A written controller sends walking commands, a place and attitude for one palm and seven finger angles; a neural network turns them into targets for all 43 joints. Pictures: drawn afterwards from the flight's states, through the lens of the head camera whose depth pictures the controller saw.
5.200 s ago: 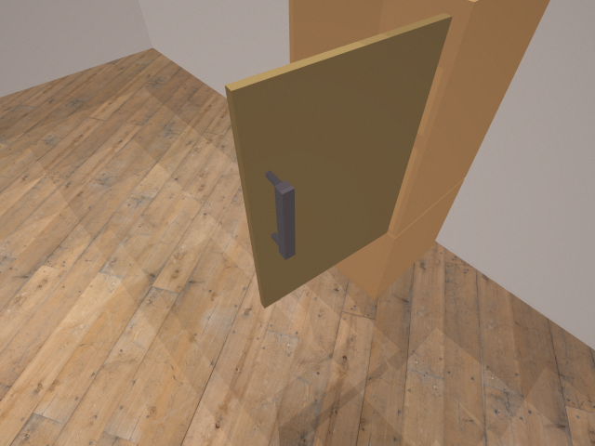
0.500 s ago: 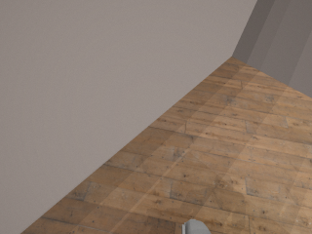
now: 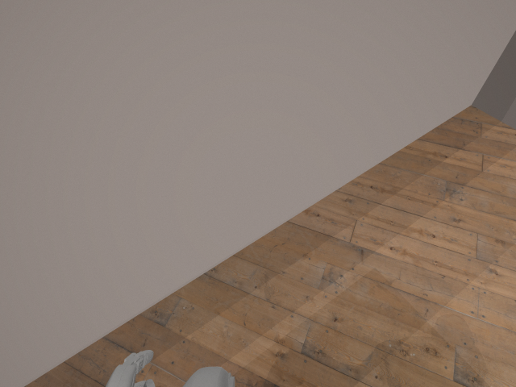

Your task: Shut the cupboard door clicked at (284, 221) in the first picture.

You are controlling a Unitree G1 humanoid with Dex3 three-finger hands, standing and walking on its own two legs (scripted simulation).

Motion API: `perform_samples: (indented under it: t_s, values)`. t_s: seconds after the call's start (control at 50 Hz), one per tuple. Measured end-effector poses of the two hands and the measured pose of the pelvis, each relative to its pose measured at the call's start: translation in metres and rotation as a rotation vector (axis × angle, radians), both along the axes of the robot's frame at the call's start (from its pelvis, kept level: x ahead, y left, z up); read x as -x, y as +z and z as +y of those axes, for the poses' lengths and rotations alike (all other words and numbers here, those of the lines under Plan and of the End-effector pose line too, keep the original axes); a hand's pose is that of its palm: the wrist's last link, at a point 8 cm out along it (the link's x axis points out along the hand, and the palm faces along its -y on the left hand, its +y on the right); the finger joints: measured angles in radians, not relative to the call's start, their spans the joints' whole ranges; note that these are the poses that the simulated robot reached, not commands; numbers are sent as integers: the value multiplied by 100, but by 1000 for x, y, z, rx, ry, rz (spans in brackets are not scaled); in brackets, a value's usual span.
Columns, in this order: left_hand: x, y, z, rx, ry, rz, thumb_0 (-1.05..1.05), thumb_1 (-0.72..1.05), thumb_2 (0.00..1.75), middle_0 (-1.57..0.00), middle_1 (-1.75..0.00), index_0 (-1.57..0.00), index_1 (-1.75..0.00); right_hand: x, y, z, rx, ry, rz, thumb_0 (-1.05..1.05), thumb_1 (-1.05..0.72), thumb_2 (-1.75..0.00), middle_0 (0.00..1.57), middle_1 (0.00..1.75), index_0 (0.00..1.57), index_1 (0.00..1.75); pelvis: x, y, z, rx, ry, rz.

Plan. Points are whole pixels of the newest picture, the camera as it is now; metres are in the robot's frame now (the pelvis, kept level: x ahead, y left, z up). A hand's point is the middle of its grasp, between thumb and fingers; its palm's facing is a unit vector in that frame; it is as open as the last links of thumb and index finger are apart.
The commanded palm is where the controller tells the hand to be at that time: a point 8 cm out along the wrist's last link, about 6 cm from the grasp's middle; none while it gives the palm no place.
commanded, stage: turn to face it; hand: left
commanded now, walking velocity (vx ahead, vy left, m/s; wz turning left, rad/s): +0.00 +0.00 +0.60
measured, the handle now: out of the picture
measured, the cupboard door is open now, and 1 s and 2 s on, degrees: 83 83 83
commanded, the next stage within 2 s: none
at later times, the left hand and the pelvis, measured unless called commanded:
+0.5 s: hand out of the picture -0.05 +0.21 -0.19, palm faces +0.38 -0.89 -0.26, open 7.4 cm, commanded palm none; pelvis +0.01 +0.00 -0.02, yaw +20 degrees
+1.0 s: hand out of the picture +0.03 +0.16 -0.15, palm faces +0.54 -0.80 -0.26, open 7.3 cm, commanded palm none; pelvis +0.05 -0.06 +0.00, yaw +36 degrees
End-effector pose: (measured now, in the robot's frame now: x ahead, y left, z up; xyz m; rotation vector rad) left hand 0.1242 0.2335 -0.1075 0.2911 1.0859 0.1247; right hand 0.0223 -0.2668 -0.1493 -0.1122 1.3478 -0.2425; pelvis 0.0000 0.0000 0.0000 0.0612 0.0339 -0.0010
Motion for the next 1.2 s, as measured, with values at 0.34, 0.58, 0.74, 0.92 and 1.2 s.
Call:
perform_samples:
  t_s: [0.34, 0.58, 0.74, 0.92, 1.2]
  values:
    - [200, -30, 1, 39, 426, 316, 0, 91, 90, -20, -30, -20, -30, -189, 15, 53, -17, 442, -222, 0, -91, -90, 20, 30, 19, 29, -9, -11, -9, 15, 236, -27]
    - [163, -40, 28, 83, 517, 140, 0, 91, 90, -20, -30, -20, -30, -174, 19, 79, 14, 572, -172, 0, -91, -90, 20, 30, 20, 30, -7, -11, 0, 54, 382, -45]
    - [107, -22, 23, 53, 502, 2, 0, 91, 90, -20, -30, -20, -30, -153, 14, 42, 15, 549, -64, 0, -90, -90, 21, 30, 20, 30, -20, -6, -23, 73, 462, -28]
    - [107, -9, -19, 7, 570, -22, 0, 91, 90, -20, -30, -20, -30, -181, -4, 1, 13, 587, 5, 1, -91, -90, 20, 30, 20, 30, -39, -9, -53, 34, 580, -28]
    - [225, -45, -71, 129, 874, 136, 0, 90, 90, -20, -30, -21, -30, -270, 15, 103, -7, 906, -148, 0, -91, -90, 20, 30, 20, 29, -39, -15, -44, 27, 774, -40]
